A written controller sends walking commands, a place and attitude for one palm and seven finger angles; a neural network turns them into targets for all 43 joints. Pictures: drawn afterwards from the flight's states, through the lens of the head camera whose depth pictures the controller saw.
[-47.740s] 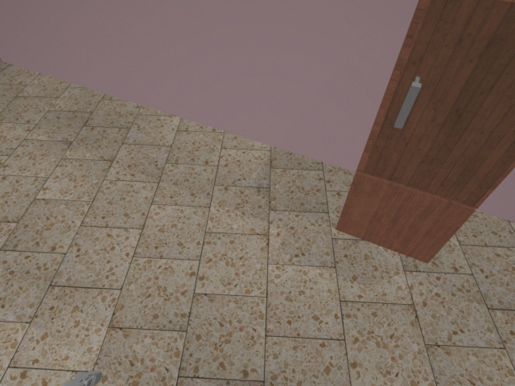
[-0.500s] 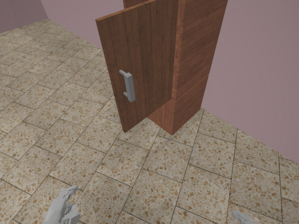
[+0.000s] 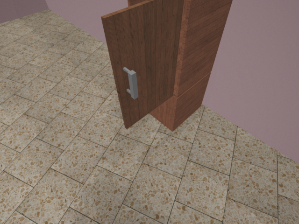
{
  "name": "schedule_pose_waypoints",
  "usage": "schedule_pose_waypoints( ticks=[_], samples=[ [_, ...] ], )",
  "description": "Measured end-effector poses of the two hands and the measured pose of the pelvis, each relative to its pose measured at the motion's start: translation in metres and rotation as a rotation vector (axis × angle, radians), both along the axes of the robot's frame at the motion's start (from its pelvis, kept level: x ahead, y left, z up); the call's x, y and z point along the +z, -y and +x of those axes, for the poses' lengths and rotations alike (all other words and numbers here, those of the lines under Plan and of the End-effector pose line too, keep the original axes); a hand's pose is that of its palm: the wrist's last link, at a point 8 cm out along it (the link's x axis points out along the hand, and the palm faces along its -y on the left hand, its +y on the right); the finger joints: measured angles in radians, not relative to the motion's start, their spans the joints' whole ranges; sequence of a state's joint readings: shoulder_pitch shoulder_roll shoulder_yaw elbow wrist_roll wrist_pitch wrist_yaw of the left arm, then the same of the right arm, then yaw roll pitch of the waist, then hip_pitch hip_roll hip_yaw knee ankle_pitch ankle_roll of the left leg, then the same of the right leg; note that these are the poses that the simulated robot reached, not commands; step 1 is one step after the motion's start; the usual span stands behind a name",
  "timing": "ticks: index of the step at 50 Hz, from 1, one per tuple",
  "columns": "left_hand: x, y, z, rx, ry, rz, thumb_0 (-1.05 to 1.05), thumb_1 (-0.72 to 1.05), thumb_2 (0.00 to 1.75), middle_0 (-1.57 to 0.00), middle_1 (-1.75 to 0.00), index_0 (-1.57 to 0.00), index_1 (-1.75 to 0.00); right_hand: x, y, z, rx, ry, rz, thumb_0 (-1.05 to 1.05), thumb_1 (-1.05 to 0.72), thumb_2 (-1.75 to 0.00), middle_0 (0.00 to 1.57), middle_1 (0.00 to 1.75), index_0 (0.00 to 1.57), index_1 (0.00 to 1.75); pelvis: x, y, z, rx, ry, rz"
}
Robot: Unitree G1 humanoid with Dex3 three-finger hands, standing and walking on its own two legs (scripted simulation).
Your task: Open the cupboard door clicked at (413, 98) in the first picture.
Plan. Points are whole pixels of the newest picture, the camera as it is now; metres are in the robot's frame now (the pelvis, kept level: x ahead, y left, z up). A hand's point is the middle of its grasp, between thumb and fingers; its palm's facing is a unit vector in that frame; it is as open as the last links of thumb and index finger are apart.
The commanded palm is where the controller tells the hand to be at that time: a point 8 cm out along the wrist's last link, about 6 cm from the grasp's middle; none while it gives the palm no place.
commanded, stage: let the arm hang, fingers relaxed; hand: left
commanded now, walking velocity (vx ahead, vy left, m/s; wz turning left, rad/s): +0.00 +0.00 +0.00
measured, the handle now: (130, 83) +0.64 +0.12 -0.03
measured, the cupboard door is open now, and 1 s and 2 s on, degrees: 88 88 88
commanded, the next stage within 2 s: look to check the result in 0.42 s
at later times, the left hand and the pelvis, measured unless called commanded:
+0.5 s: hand out of the picture +0.08 +0.23 -0.16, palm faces -0.02 -0.95 -0.32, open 7.4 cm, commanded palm none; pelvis +0.01 -0.01 +0.00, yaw -1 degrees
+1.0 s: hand out of the picture +0.10 +0.22 -0.15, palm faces -0.02 -0.94 -0.33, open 7.4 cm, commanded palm none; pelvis +0.03 -0.02 +0.00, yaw -1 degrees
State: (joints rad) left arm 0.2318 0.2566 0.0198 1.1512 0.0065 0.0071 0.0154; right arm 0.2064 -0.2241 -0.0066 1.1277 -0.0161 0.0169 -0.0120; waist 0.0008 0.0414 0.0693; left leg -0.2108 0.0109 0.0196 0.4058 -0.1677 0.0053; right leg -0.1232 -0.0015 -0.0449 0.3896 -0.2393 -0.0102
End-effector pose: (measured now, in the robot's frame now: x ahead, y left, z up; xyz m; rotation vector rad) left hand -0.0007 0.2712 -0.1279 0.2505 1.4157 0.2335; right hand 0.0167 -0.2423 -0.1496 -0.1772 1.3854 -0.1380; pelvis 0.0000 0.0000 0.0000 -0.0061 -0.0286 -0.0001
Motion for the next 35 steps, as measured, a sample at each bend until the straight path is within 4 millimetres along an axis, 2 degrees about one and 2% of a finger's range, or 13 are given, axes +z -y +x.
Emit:
schedule_pose_waypoints(
  ticks=[9, 16, 25, 35],
  samples=[
    [0.005, 0.002, 0.043, -0.047, 0.121, -0.001, 0.01, 0.91, 0.9, -0.21, -0.3, -0.2, -0.29, 0.005, 0.012, 0.026, 0.008, 0.089, -0.02, 0.01, -0.9, -0.9, 0.2, 0.3, 0.2, 0.3, 0.001, 0.0, -0.001, -0.006, 0.006, 0.005],
    [0.006, 0.006, 0.066, -0.076, 0.167, -0.01, 0.0, 0.91, 0.9, -0.21, -0.3, -0.2, -0.29, 0.013, 0.029, 0.033, 0.01, 0.108, -0.06, 0.01, -0.9, -0.9, 0.2, 0.3, 0.2, 0.3, 0.002, 0.002, 0.001, -0.009, 0.003, 0.006],
    [0.008, 0.001, 0.074, -0.084, 0.149, 0.006, 0.01, 0.91, 0.9, -0.21, -0.3, -0.21, -0.29, 0.018, 0.046, 0.033, 0.011, 0.079, -0.093, 0.01, -0.9, -0.9, 0.2, 0.3, 0.2, 0.3, 0.003, 0.007, 0.007, -0.01, -0.005, 0.007],
    [0.012, -0.003, 0.077, -0.076, 0.125, 0.033, 0.01, 0.91, 0.9, -0.21, -0.3, -0.21, -0.29, 0.017, 0.052, 0.044, 0.02, 0.069, -0.091, 0.01, -0.9, -0.9, 0.2, 0.3, 0.2, 0.3, 0.004, 0.012, 0.016, -0.008, -0.008, 0.008]
  ],
)
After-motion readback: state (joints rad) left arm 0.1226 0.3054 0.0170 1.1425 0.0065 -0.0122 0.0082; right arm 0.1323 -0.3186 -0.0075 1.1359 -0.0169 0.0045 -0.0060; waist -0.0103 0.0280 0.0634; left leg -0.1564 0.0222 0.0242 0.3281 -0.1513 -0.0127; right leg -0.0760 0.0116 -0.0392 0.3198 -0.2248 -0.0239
